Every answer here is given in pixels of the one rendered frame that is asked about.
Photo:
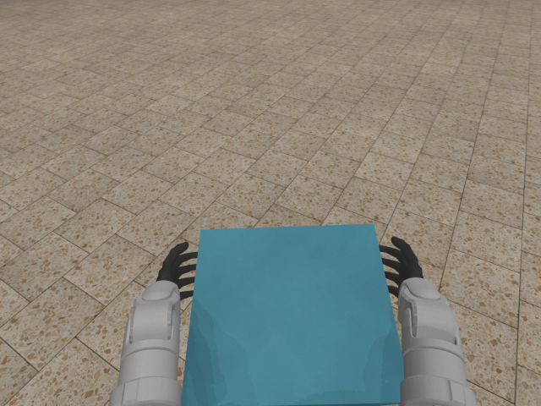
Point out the robot right hand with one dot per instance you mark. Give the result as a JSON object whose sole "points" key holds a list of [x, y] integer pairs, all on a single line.
{"points": [[407, 267]]}

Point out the right robot forearm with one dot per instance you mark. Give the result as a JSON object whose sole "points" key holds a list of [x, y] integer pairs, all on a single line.
{"points": [[434, 371]]}

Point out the robot left hand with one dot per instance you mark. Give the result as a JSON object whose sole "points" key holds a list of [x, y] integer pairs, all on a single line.
{"points": [[171, 269]]}

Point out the carton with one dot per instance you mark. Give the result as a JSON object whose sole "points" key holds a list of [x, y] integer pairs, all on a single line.
{"points": [[291, 316]]}

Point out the left robot forearm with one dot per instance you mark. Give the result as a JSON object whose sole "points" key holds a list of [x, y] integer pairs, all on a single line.
{"points": [[148, 374]]}

